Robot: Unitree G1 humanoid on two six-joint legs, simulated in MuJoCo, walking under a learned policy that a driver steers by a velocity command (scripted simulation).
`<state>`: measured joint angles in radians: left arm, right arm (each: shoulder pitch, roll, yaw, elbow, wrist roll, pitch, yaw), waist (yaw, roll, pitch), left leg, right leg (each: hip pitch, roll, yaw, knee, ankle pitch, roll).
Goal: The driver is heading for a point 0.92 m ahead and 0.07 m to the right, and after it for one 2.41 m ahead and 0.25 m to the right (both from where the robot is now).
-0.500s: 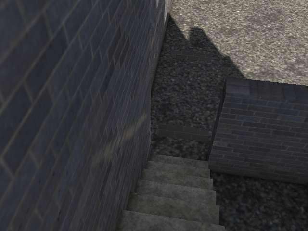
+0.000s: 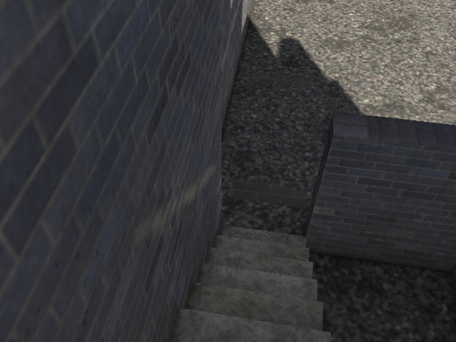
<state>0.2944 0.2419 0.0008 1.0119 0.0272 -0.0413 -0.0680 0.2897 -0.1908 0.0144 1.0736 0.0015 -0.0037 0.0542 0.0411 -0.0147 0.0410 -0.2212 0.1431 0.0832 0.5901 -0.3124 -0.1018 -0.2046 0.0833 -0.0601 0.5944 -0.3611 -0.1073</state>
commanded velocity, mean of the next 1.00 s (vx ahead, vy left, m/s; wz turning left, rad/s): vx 0.00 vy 0.00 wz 0.00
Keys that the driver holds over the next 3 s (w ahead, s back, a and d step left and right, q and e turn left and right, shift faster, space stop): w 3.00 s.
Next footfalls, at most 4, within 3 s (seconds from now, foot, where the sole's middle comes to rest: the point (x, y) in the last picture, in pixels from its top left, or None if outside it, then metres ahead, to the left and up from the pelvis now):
none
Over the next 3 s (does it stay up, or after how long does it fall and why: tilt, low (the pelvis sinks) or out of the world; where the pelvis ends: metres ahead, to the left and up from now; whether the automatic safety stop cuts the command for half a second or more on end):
stays up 0.00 0.00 -0.01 its command is cut before an obstacle from the start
